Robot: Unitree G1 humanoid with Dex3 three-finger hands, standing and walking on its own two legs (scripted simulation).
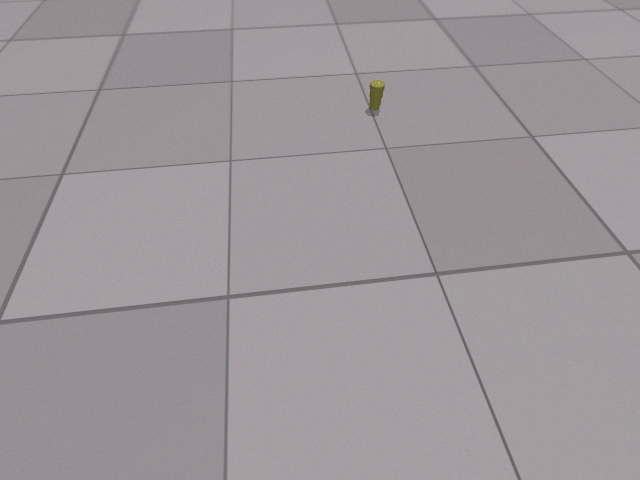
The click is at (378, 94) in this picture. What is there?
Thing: tapered cup
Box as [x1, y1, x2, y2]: [369, 80, 384, 109]
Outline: 382,81 374,80 370,82 369,103 371,109 377,109 380,103 380,98 384,87 384,83
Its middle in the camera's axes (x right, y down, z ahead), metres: +0.33 -0.85 +2.25
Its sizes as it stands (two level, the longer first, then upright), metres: 0.084 0.084 0.150
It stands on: the floor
